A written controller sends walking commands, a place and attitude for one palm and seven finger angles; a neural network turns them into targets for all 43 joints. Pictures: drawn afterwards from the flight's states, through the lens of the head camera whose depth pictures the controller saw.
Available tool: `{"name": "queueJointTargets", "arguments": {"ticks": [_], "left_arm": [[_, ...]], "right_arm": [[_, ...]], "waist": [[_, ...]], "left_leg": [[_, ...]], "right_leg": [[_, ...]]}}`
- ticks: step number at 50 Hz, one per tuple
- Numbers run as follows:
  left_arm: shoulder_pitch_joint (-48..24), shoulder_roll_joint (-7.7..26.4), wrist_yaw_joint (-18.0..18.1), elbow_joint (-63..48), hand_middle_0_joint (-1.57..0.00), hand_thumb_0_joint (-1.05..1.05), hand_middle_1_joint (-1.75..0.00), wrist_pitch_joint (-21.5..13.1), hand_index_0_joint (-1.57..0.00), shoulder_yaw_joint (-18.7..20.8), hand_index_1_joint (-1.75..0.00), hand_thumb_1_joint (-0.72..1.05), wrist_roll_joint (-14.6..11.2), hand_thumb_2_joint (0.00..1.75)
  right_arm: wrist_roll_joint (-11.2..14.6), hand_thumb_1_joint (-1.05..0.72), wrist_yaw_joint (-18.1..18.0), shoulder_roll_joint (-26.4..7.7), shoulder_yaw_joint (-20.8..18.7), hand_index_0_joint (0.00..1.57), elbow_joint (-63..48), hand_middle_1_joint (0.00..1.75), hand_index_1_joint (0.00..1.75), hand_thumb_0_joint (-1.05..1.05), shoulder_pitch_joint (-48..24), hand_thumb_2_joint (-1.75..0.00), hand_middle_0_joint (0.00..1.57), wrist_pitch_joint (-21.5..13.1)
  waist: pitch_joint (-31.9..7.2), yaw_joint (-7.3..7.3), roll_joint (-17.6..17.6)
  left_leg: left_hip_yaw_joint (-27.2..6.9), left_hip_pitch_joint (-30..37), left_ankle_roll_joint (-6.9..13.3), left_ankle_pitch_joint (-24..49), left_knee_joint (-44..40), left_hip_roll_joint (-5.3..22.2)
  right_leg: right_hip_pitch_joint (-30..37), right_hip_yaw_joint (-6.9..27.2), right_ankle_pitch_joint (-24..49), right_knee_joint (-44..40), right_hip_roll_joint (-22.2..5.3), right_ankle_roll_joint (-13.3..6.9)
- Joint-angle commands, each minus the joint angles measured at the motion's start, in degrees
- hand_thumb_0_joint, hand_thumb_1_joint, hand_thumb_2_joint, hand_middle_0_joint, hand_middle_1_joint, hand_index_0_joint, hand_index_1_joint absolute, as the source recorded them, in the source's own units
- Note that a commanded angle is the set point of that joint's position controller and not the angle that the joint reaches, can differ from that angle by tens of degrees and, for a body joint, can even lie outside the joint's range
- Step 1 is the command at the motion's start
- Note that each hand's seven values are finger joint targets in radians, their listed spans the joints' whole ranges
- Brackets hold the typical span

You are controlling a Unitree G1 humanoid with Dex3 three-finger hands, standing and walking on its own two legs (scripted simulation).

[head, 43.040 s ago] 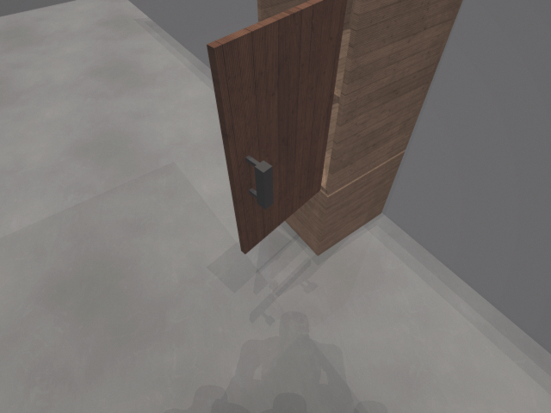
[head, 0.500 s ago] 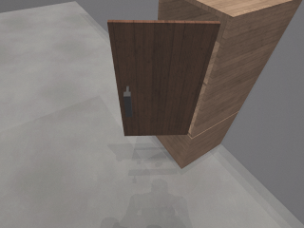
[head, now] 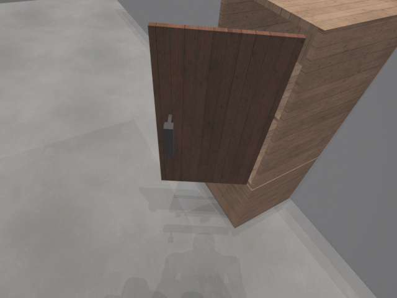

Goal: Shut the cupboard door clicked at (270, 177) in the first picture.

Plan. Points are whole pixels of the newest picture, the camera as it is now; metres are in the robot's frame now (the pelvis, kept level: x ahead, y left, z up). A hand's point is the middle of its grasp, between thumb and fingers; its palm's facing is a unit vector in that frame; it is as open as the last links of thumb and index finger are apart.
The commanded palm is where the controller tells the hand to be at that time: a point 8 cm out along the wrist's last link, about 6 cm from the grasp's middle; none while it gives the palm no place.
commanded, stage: shuffle to correct the standing spot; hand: left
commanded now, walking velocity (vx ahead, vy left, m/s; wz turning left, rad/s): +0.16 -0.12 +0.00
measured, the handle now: (169, 135) +0.56 +0.12 -0.05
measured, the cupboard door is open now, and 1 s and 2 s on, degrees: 60 60 60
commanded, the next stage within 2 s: come to a stop and stand still in 0.36 s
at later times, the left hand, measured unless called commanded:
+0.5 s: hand (149, 271) +0.21 +0.12 -0.18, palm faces +0.01 -0.98 -0.19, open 7.4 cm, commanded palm none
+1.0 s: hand out of the picture +0.14 +0.11 -0.16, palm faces +0.09 -0.96 -0.25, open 7.4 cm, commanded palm none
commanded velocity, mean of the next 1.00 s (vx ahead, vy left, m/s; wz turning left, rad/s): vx -0.02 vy -0.02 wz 0.00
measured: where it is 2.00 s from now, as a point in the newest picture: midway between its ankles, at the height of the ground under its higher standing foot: outside the picture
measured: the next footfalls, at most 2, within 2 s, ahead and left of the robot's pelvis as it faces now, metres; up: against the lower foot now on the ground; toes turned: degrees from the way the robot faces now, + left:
right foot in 0.44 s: +0.18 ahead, -0.19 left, +0.00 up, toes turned +1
left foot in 0.66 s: +0.16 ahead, +0.04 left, +0.00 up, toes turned +5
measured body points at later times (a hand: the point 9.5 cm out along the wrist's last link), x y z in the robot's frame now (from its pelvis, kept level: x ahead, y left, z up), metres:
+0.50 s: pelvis +0.11 -0.06 -0.02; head +0.15 -0.05 +0.43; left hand +0.21 +0.18 -0.16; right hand +0.02 -0.29 -0.16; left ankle -0.05 +0.07 -0.67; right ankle +0.19 -0.18 -0.73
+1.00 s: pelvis +0.14 -0.08 +0.00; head +0.19 -0.09 +0.45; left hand +0.14 +0.16 -0.15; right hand +0.27 -0.30 -0.14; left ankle +0.13 +0.03 -0.72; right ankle +0.14 -0.19 -0.73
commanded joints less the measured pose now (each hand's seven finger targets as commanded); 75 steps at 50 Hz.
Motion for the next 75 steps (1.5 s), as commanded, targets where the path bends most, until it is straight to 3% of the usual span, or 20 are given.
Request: {"name": "queueJointTargets", "arguments": {"ticks": [1,3,5,7,13,19,20,22,24,29,32,34,41,48,55,58,59,62,65,75], "left_arm": [[7.61,6.42,0.66,-0.21,-0.20,0.00,-0.30,-0.36,-0.20,1.94,-0.30,0.90,-0.36,0.90],[5.24,5.34,0.57,-1.01,-0.20,0.00,-0.30,-0.33,-0.20,1.81,-0.30,0.90,-0.31,0.90],[-2.54,3.39,0.32,-5.21,-0.20,0.00,-0.30,-0.70,-0.20,1.19,-0.30,0.90,-0.17,0.90],[-8.41,5.74,0.27,-7.76,-0.20,0.00,-0.30,-0.48,-0.20,2.44,-0.30,0.90,0.17,0.90],[-11.54,2.87,-2.23,-10.43,-0.20,0.00,-0.30,0.56,-0.20,2.76,-0.30,0.90,-0.41,0.90],[0.72,6.69,-1.89,-6.98,-0.20,0.00,-0.30,0.02,-0.20,3.27,-0.30,0.90,-0.63,0.90],[5.31,9.12,-1.48,-5.60,-0.20,0.00,-0.30,-0.46,-0.20,3.86,-0.30,0.90,-0.46,0.90],[8.60,15.91,-0.52,-5.34,-0.20,0.00,-0.30,-0.73,-0.20,5.43,-0.30,0.90,-0.46,0.90],[-1.63,13.10,0.42,-7.80,-0.20,0.00,-0.30,0.40,-0.20,4.48,-0.30,0.90,-0.31,0.90],[-10.84,9.52,1.28,-10.08,-0.20,0.00,-0.30,0.32,-0.20,2.92,-0.30,0.90,0.54,0.90],[-8.24,8.07,0.53,-9.57,-0.20,0.00,-0.30,1.19,-0.20,2.88,-0.30,0.90,-0.99,0.90],[-5.91,4.83,0.39,-10.44,-0.20,0.00,-0.30,2.37,-0.20,2.56,-0.30,0.90,-1.38,0.90],[-2.33,5.83,1.16,-8.61,-0.20,0.00,-0.30,1.47,-0.20,2.21,-0.30,0.90,-0.32,0.90],[1.78,11.19,1.90,-7.34,-0.20,0.00,-0.30,0.53,-0.20,2.94,-0.30,0.90,0.27,0.90],[-3.80,10.90,1.36,-8.62,-0.20,0.00,-0.30,1.20,-0.20,3.11,-0.30,0.90,-0.12,0.90],[-1.93,6.56,1.16,-8.24,-0.20,0.00,-0.30,1.83,-0.20,2.11,-0.30,0.90,-0.40,0.90],[5.66,7.85,2.88,-4.47,-0.20,0.00,-0.30,0.35,-0.20,1.23,-0.30,0.90,0.15,0.90],[-3.93,12.83,1.68,-8.35,-0.20,0.00,-0.30,0.30,-0.20,1.77,-0.30,0.90,0.36,0.90],[-2.48,9.49,1.13,-8.15,-0.20,0.00,-0.30,0.90,-0.20,1.07,-0.30,0.90,0.49,0.90],[-1.72,8.28,0.53,-5.28,-0.20,0.00,-0.30,0.70,-0.20,0.33,-0.30,0.90,0.19,0.90]], "right_arm": [[-0.30,-0.90,-0.82,-4.61,-1.23,0.20,-2.60,0.30,0.30,0.00,2.44,-0.90,0.20,-1.59],[-0.36,-0.90,-0.89,-5.39,-1.61,0.20,-1.31,0.30,0.30,0.00,6.42,-0.90,0.20,-1.86],[-1.35,-0.90,-1.92,-10.22,-2.85,0.20,2.37,0.30,0.30,0.00,17.75,-0.90,0.20,-1.98],[-1.73,-0.90,-2.73,-9.93,-2.14,0.20,2.62,0.30,0.30,0.00,20.44,-0.90,0.20,-1.47],[-1.49,-0.90,-2.59,-9.80,-2.42,0.20,-2.30,0.30,0.30,0.00,10.62,-0.90,0.20,-2.87],[-0.27,-0.90,-1.32,-13.17,-4.12,0.20,-3.45,0.30,0.30,0.00,7.01,-0.90,0.20,-1.86],[0.16,-0.90,-0.79,-12.36,-4.24,0.20,-3.31,0.30,0.30,0.00,7.58,-0.90,0.20,-1.74],[0.78,-0.90,-0.75,-6.57,-3.68,0.20,-5.08,0.30,0.30,0.00,11.38,-0.90,0.20,-1.09],[0.35,-0.90,-0.34,-5.14,-3.63,0.20,-6.14,0.30,0.30,0.00,6.00,-0.90,0.20,-0.01],[0.07,-0.90,-0.07,-1.68,-2.16,0.20,-4.62,0.30,0.30,0.00,9.23,-0.90,0.20,0.66],[0.39,-0.90,-0.17,-4.50,-2.85,0.20,-4.80,0.30,0.30,0.00,9.42,-0.90,0.20,0.11],[-0.72,-0.90,-0.31,-10.57,-3.90,0.20,-9.21,0.30,0.30,0.00,2.39,-0.90,0.20,-0.17],[-0.56,-0.90,-1.09,-11.30,-4.63,0.20,-12.07,0.30,0.30,0.00,-4.48,-0.90,0.20,0.07],[0.34,-0.90,-0.21,-7.20,-4.73,0.20,-13.94,0.30,0.30,0.00,-7.59,-0.90,0.20,1.98],[0.49,-0.90,0.37,-6.41,-4.04,0.20,-10.64,0.30,0.30,0.00,-4.78,-0.90,0.20,1.55],[-0.33,-0.90,0.09,-11.58,-4.14,0.20,-11.10,0.30,0.30,0.00,-7.77,-0.90,0.20,0.66],[0.88,-0.90,0.83,-14.39,-4.82,0.20,-14.60,0.30,0.30,0.00,-14.36,-0.90,0.20,0.17],[-0.13,-0.90,1.47,-8.68,-3.47,0.20,-14.47,0.30,0.30,0.00,-4.21,-0.90,0.20,0.52],[-0.58,-0.90,1.34,-11.53,-3.38,0.20,-14.94,0.30,0.30,0.00,-3.61,-0.90,0.20,-0.44],[-0.54,-0.90,0.95,-12.01,-2.70,0.20,-12.05,0.30,0.30,0.00,-1.78,-0.90,0.20,-1.11]], "waist": [[4.05,0.72,-3.69],[2.76,-1.68,2.47],[3.62,-6.61,16.96],[7.60,-6.91,10.72],[9.09,-2.48,8.93],[-0.81,3.66,6.04],[-3.87,5.81,1.66],[-13.64,4.92,-17.24],[-0.53,2.60,-5.81],[-0.72,-3.35,-1.53],[-0.76,-2.20,2.06],[1.99,0.62,16.41],[-4.05,1.36,5.00],[-7.34,1.78,-12.28],[-3.32,-1.08,-6.23],[-2.23,1.48,8.40],[-1.62,4.06,8.02],[1.57,-2.55,6.39],[3.89,-0.41,14.79],[3.25,1.01,2.09]], "left_leg": [[1.71,-10.75,1.42,10.58,1.19,1.95],[-1.57,-2.69,2.44,18.69,-4.10,4.29],[-21.17,15.16,10.24,51.64,-9.88,18.04],[-23.06,16.99,13.51,67.59,-8.64,22.59],[-10.75,7.09,8.80,45.19,-14.89,16.22],[-2.26,-0.95,3.05,45.61,-0.76,10.19],[-0.97,-5.90,1.47,38.17,7.18,7.84],[1.58,-16.92,-0.25,-15.28,39.78,-1.13],[-0.35,-19.54,0.54,-12.26,43.31,3.76],[1.54,-4.39,-1.90,-2.05,13.74,4.04],[1.15,0.65,-2.14,12.77,-7.45,3.18],[-12.41,-11.88,4.69,21.88,-16.21,16.31],[-3.89,7.03,5.35,56.81,-3.80,12.41],[2.07,-11.28,-2.45,-2.57,9.20,-0.14],[1.33,2.16,-2.57,13.05,-8.41,0.39],[-9.61,-4.06,4.07,24.53,-13.56,13.31],[-0.77,-5.09,0.73,20.44,0.25,9.26],[-0.71,-4.84,-0.97,2.13,-2.73,2.41],[-10.09,-13.99,1.82,-5.42,-16.64,8.50],[-8.10,-11.85,2.16,-4.77,-18.89,7.14]], "right_leg": [[4.08,9.29,16.39,-4.87,-10.86,-5.77],[-0.73,4.43,21.36,2.80,-7.87,-4.68],[-24.20,-2.45,-2.79,23.28,-0.51,-0.91],[-34.38,4.34,-12.64,35.98,-2.75,-1.65],[-30.07,2.25,-0.20,27.88,-5.87,-0.12],[2.56,-3.71,16.04,2.11,0.01,-1.14],[11.26,-0.88,19.61,0.21,-2.68,-2.54],[16.47,26.71,28.35,-9.00,-25.92,-13.92],[-2.57,24.07,-0.15,-16.39,-23.69,-14.43],[-16.27,8.16,21.09,-10.60,-17.75,-8.76],[-15.48,5.97,14.32,-1.52,-12.39,-3.89],[-10.28,1.08,0.53,4.45,-5.38,1.08],[-9.90,3.26,7.62,1.54,-5.19,2.28],[6.82,16.36,66.15,-1.77,-19.96,-8.22],[-6.38,11.38,30.65,-2.90,-13.01,-3.48],[-4.51,4.31,3.57,0.14,-5.28,2.42],[-5.09,7.35,11.66,-4.86,-8.28,1.24],[-17.30,13.18,-11.69,-8.39,-10.80,-2.89],[-10.29,3.71,-1.16,1.60,-3.14,-0.09],[-7.28,7.18,3.45,-1.68,-4.80,-0.04]]}}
